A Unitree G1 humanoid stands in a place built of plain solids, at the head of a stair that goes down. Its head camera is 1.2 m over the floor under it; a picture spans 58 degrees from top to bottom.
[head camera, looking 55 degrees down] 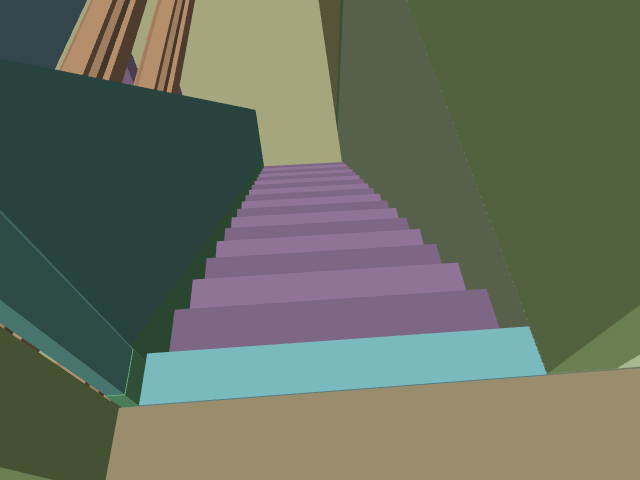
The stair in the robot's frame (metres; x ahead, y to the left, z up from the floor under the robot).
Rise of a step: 0.18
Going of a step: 0.23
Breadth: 1.12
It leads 4 degrees to the left of straight ahead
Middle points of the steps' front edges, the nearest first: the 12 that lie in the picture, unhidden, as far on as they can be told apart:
0.49 -0.06 0.00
0.71 -0.05 -0.18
0.94 -0.03 -0.37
1.16 -0.01 -0.55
1.39 0.00 -0.73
1.61 0.02 -0.92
1.84 0.04 -1.10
2.07 0.05 -1.28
2.29 0.07 -1.47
2.52 0.09 -1.65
2.74 0.10 -1.84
2.97 0.12 -2.02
